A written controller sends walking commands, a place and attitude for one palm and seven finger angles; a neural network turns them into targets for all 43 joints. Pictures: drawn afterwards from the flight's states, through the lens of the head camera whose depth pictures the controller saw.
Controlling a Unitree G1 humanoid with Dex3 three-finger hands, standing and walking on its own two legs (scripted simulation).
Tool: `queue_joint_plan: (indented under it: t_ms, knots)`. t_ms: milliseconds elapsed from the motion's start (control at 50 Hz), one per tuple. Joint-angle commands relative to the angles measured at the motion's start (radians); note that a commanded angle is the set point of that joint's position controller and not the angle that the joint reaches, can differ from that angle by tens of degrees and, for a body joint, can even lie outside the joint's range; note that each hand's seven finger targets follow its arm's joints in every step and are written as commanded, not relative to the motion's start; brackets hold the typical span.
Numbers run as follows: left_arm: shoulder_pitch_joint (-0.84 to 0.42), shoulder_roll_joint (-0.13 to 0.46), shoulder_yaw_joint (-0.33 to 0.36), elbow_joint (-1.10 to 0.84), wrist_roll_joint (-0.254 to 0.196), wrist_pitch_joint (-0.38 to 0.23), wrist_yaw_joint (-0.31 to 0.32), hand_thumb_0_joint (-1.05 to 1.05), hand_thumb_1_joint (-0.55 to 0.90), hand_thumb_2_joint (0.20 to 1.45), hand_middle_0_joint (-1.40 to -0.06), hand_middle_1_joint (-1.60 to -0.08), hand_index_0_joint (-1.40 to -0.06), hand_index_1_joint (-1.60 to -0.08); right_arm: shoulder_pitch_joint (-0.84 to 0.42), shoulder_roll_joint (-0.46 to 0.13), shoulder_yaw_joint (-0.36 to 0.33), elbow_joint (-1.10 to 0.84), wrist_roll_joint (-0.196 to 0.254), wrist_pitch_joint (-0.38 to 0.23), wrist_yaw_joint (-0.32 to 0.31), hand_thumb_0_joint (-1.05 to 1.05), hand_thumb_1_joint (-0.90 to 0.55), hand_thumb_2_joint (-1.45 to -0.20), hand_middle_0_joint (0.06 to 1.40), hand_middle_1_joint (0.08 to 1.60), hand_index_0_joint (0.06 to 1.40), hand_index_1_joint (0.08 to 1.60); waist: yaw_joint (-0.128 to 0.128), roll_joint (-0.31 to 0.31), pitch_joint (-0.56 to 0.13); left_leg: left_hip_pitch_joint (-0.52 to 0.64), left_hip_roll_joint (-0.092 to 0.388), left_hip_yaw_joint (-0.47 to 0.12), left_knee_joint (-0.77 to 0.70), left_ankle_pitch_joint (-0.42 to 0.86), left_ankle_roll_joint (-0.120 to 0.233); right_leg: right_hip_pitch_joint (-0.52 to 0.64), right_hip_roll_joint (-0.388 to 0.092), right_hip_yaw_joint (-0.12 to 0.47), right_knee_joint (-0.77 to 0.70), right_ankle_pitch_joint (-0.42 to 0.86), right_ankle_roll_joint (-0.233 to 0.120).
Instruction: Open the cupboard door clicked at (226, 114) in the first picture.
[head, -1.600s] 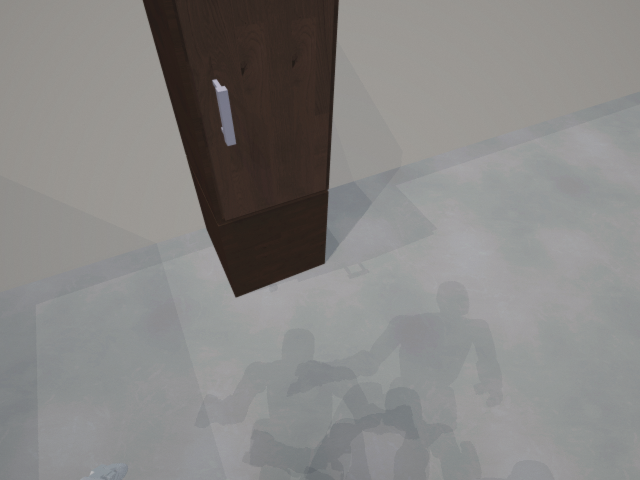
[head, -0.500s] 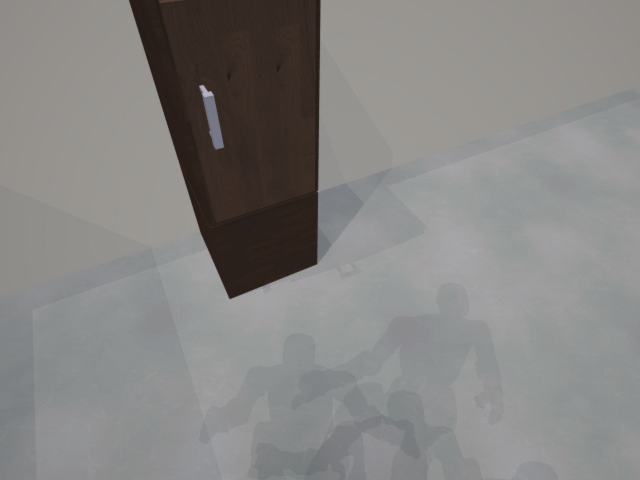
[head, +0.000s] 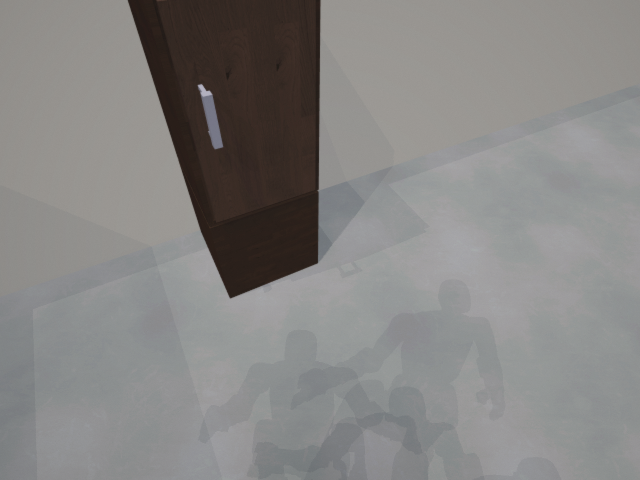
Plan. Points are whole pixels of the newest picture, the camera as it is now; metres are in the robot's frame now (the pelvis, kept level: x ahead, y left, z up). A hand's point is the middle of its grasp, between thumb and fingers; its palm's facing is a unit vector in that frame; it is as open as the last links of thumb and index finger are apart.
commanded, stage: turn to face it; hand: left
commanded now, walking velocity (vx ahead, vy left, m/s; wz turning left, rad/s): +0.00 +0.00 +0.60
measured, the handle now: (209, 116) +0.85 +0.31 +0.00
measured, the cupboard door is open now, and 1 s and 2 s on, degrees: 0 0 0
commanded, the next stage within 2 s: take the last steps up to it in 0.94 s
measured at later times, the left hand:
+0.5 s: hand out of the picture -0.02 +0.26 -0.19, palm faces +0.24 -0.94 -0.23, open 7.4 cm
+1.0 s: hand out of the picture -0.10 +0.18 -0.16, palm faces +0.45 -0.85 -0.29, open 7.4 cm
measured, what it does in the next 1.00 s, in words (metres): steps on the spot, turning left: right foot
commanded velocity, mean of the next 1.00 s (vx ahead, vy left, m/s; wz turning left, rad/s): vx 0.00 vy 0.00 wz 0.43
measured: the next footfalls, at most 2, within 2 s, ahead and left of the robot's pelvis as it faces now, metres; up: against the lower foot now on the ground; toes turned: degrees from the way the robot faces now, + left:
right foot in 0.86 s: +0.00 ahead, -0.10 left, +0.00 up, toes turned +20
left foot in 1.28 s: -0.11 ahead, +0.12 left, +0.00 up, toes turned +33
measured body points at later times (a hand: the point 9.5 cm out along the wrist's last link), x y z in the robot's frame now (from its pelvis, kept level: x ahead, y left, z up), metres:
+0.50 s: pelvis -0.04 +0.04 -0.01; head -0.01 +0.07 +0.44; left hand -0.03 +0.31 -0.17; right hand +0.05 -0.19 -0.15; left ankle -0.01 +0.12 -0.75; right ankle -0.02 -0.11 -0.67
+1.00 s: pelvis -0.06 -0.02 +0.00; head -0.04 -0.04 +0.45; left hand -0.12 +0.23 -0.14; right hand +0.09 -0.24 -0.16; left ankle -0.09 +0.11 -0.67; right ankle -0.04 -0.11 -0.75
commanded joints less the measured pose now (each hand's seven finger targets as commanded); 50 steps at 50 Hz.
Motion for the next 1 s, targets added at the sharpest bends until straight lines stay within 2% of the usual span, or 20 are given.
queue_joint_plan:
  t_ms: [0,100,140,160,200,240,280,300,320,340,360,420,480,640,780,800,840,860,920,980]
  knots:
    - [-0.002,0.137,0.034,-0.063,-0.002,-0.008,0.021,0.000,0.900,0.900,-0.200,-0.300,-0.200,-0.300,-0.018,-0.122,-0.023,-0.065,0.002,0.000,-0.012,0.000,-0.900,-0.900,0.200,0.300,0.200,0.300,0.005,-0.008,-0.059,-0.037,0.106,-0.092,0.001,0.197,0.026,0.012,-0.127,0.058,0.008,0.187,-0.010]
    - [0.053,0.131,0.051,-0.102,0.001,0.018,0.029,0.000,0.900,0.900,-0.200,-0.300,-0.200,-0.300,0.009,-0.084,-0.031,-0.111,-0.001,0.032,-0.005,0.000,-0.900,-0.900,0.200,0.300,0.200,0.300,0.020,-0.053,-0.046,-0.172,0.062,-0.089,0.136,0.143,0.018,0.005,-0.193,0.078,0.037,0.155,-0.028]
    - [0.067,0.160,0.066,-0.128,0.004,0.020,0.032,0.000,0.900,0.900,-0.200,-0.300,-0.200,-0.300,0.023,-0.073,-0.044,-0.135,0.001,0.043,-0.005,0.000,-0.900,-0.900,0.200,0.300,0.200,0.300,0.023,-0.149,-0.061,-0.206,0.016,-0.040,0.287,0.031,0.005,-0.001,-0.290,0.135,-0.001,0.177,-0.092]
    - [0.068,0.166,0.072,-0.143,0.008,0.018,0.035,0.000,0.900,0.900,-0.200,-0.300,-0.200,-0.300,0.027,-0.064,-0.050,-0.150,0.000,0.048,-0.005,0.000,-0.900,-0.900,0.200,0.300,0.200,0.300,0.024,-0.204,-0.056,-0.242,-0.002,-0.015,0.388,-0.183,-0.005,0.002,-0.346,0.163,-0.018,0.234,-0.143]
    - [0.050,0.159,0.079,-0.169,0.018,0.014,0.044,0.000,0.900,0.900,-0.200,-0.300,-0.200,-0.300,0.037,-0.054,-0.062,-0.165,0.004,0.051,-0.004,0.000,-0.900,-0.900,0.200,0.300,0.200,0.300,0.019,-0.200,-0.050,-0.262,0.018,-0.011,0.537,-0.330,-0.010,-0.012,-0.394,0.142,-0.007,0.365,-0.198]
    - [0.001,0.146,0.083,-0.195,0.020,0.012,0.042,0.000,0.900,0.900,-0.200,-0.300,-0.200,-0.300,0.091,-0.023,-0.065,-0.165,0.010,0.047,0.005,0.000,-0.900,-0.900,0.200,0.300,0.200,0.300,-0.022,-0.178,-0.048,-0.220,0.044,0.007,0.407,-0.288,-0.018,-0.019,-0.362,0.045,0.079,0.444,-0.161]
    - [-0.007,0.124,0.084,-0.212,0.008,0.019,0.035,0.000,0.900,0.900,-0.200,-0.300,-0.200,-0.300,0.169,-0.021,-0.067,-0.154,0.006,0.039,0.009,0.000,-0.900,-0.900,0.200,0.300,0.200,0.300,-0.056,-0.095,-0.072,-0.052,0.033,0.034,0.172,-0.019,-0.013,-0.120,-0.304,-0.058,0.228,0.300,-0.069]
    - [0.020,0.071,0.077,-0.226,0.000,0.029,0.031,0.000,0.900,0.900,-0.200,-0.300,-0.200,-0.300,0.206,-0.074,-0.076,-0.156,-0.006,0.028,0.007,0.000,-0.900,-0.900,0.200,0.300,0.200,0.300,-0.065,0.128,-0.069,0.005,0.139,-0.181,0.030,0.133,0.039,-0.260,-0.186,-0.125,0.432,0.034,0.009]
    - [0.001,0.004,0.064,-0.259,-0.003,0.036,0.027,0.000,0.900,0.900,-0.200,-0.300,-0.200,-0.300,0.231,-0.157,-0.099,-0.163,-0.010,0.024,0.000,0.000,-0.900,-0.900,0.200,0.300,0.200,0.300,-0.067,0.375,-0.037,-0.010,0.348,-0.484,-0.097,0.352,0.147,-0.425,-0.060,-0.123,0.628,-0.443,0.074]
    - [-0.009,0.031,0.070,-0.259,0.003,0.044,0.029,0.000,0.900,0.900,-0.200,-0.300,-0.200,-0.300,0.228,-0.160,-0.101,-0.157,-0.010,0.030,-0.006,0.000,-0.900,-0.900,0.200,0.300,0.200,0.300,-0.064,0.237,-0.039,-0.058,0.379,-0.466,-0.091,0.270,0.211,-0.394,-0.081,-0.018,0.724,-0.413,0.048]
    - [-0.004,0.024,0.076,-0.245,0.004,0.050,0.029,0.000,0.900,0.900,-0.200,-0.300,-0.200,-0.300,0.189,-0.123,-0.094,-0.171,-0.009,0.031,-0.010,0.000,-0.900,-0.900,0.200,0.300,0.200,0.300,-0.043,0.181,-0.040,-0.099,0.323,-0.413,-0.117,0.062,0.194,-0.390,-0.100,0.004,0.753,-0.330,0.039]
    - [0.021,0.014,0.087,-0.210,0.008,0.042,0.019,0.000,0.900,0.900,-0.200,-0.300,-0.200,-0.300,0.113,-0.073,-0.085,-0.201,-0.012,0.023,-0.019,0.000,-0.900,-0.900,0.200,0.300,0.200,0.300,-0.014,0.104,-0.019,-0.131,0.239,-0.347,-0.107,-0.027,0.159,-0.394,-0.106,0.011,0.769,-0.195,0.053]
    - [0.053,-0.010,0.085,-0.194,0.006,0.038,0.016,0.000,0.900,0.900,-0.200,-0.300,-0.200,-0.300,0.133,-0.061,-0.088,-0.201,-0.007,0.019,-0.023,0.000,-0.900,-0.900,0.200,0.300,0.200,0.300,-0.015,0.077,-0.076,-0.054,0.205,-0.312,-0.089,0.043,0.169,-0.386,-0.086,-0.008,0.697,-0.174,0.065]
    - [0.035,-0.040,0.085,-0.206,0.003,0.040,0.022,0.000,0.900,0.900,-0.200,-0.300,-0.200,-0.300,0.181,-0.054,-0.103,-0.188,-0.013,0.035,-0.022,0.000,-0.900,-0.900,0.200,0.300,0.200,0.300,-0.047,0.143,-0.074,-0.027,0.196,-0.408,-0.104,-0.018,0.184,-0.321,-0.042,-0.015,0.491,-0.244,0.060]
    - [0.196,-0.040,0.082,-0.171,-0.003,0.032,0.032,0.000,0.900,0.900,-0.200,-0.300,-0.200,-0.300,0.108,-0.049,-0.110,-0.209,-0.013,0.050,-0.011,0.000,-0.900,-0.900,0.200,0.300,0.200,0.300,0.020,0.149,-0.093,-0.181,0.121,-0.379,-0.075,-0.052,0.119,-0.007,0.007,-0.047,0.103,-0.119,0.027]
    - [0.231,-0.023,0.086,-0.161,0.000,0.026,0.035,0.000,0.900,0.900,-0.200,-0.300,-0.200,-0.300,0.100,-0.024,-0.108,-0.214,-0.007,0.052,-0.007,0.000,-0.900,-0.900,0.200,0.300,0.200,0.300,0.033,0.095,-0.083,-0.278,0.076,-0.330,-0.031,-0.120,0.076,0.103,-0.024,-0.036,-0.021,-0.064,0.017]
    - [0.185,0.108,0.104,-0.200,0.023,0.017,0.043,0.000,0.900,0.900,-0.200,-0.300,-0.200,-0.300,0.102,0.057,-0.099,-0.246,-0.007,0.056,-0.007,0.000,-0.900,-0.900,0.200,0.300,0.200,0.300,0.036,-0.320,0.016,-0.534,-0.120,-0.068,0.459,-0.297,-0.029,0.045,-0.425,0.407,-0.227,-0.273,-0.140]
    - [0.115,0.087,0.094,-0.231,0.012,0.017,0.047,0.000,0.900,0.900,-0.200,-0.300,-0.200,-0.300,0.088,-0.002,-0.113,-0.240,-0.018,0.060,-0.003,0.000,-0.900,-0.900,0.200,0.300,0.200,0.300,0.016,-0.187,0.041,-0.454,-0.063,-0.115,0.620,-0.291,-0.010,-0.136,-0.438,0.332,-0.218,-0.218,-0.156]
    - [0.029,0.008,0.077,-0.238,0.008,-0.007,0.040,0.000,0.900,0.900,-0.200,-0.300,-0.200,-0.300,0.144,0.026,-0.108,-0.187,-0.014,0.072,0.007,0.000,-0.900,-0.900,0.200,0.300,0.200,0.300,-0.047,-0.127,0.071,-0.421,-0.035,-0.080,0.797,-0.149,-0.021,-0.155,-0.271,0.128,-0.141,0.008,-0.117]
    - [0.121,-0.014,0.072,-0.205,0.008,-0.019,0.038,0.000,0.900,0.900,-0.200,-0.300,-0.200,-0.300,0.137,0.044,-0.099,-0.176,-0.009,0.067,0.006,0.000,-0.900,-0.900,0.200,0.300,0.200,0.300,-0.018,-0.133,0.029,-0.450,-0.021,-0.046,0.809,-0.121,-0.043,-0.028,-0.255,0.054,-0.080,0.219,-0.115]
